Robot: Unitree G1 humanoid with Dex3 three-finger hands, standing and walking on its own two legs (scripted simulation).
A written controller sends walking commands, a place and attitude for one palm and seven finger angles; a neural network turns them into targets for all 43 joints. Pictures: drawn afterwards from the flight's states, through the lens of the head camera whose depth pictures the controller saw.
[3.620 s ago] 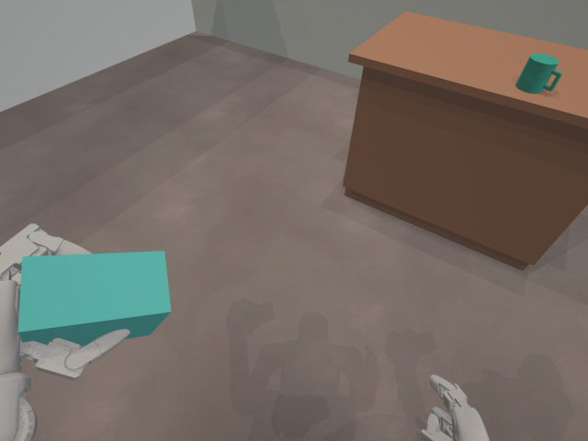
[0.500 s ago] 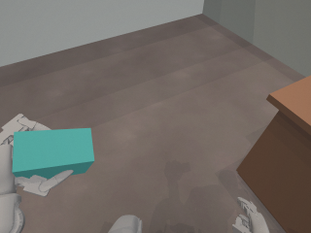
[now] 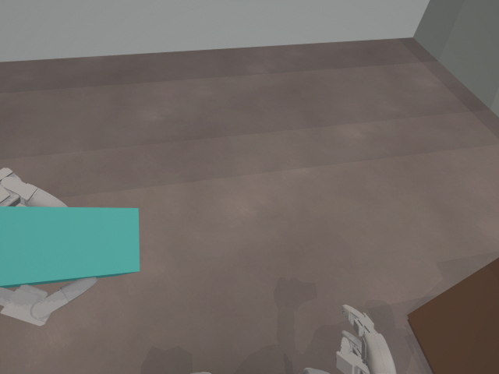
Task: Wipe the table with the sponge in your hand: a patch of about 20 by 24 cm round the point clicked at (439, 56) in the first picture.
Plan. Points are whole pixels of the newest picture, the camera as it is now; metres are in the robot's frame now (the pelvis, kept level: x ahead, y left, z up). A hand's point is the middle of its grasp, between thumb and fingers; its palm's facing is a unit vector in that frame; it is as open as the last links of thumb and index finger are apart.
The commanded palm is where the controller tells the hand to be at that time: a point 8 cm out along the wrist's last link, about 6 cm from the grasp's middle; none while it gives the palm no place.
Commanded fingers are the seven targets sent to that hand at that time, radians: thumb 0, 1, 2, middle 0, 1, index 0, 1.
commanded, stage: walk to a spot facing it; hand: left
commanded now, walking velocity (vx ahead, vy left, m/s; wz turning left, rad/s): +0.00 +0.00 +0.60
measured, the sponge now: (87, 247) +0.22 +0.20 +0.17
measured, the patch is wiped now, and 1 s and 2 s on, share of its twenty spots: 0.00 0.00 0.00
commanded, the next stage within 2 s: turn to face it in 1.58 s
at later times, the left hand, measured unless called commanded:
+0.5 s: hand out of the picture +0.07 +0.26 +0.18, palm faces +0.64 -0.66 -0.39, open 10.2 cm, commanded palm +0.00 +0.28 +0.18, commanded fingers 0.00 0.10 1.30 -1.20 -1.60 -1.20 -1.60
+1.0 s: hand out of the picture +0.00 +0.24 +0.17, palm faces +0.77 -0.49 -0.40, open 10.2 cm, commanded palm -0.08 +0.26 +0.18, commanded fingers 0.00 0.10 1.30 -1.20 -1.60 -1.20 -1.60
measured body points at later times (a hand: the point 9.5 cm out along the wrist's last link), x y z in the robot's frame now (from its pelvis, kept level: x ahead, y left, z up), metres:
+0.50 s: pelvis -0.07 -0.03 -0.01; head -0.05 -0.01 +0.43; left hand +0.03 +0.29 +0.20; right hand +0.18 -0.24 -0.08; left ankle -0.11 +0.08 -0.74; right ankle -0.01 -0.14 -0.74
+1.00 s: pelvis -0.07 -0.07 +0.00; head -0.05 -0.08 +0.44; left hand -0.05 +0.26 +0.19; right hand +0.19 -0.17 -0.11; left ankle -0.13 +0.05 -0.65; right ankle -0.01 -0.14 -0.74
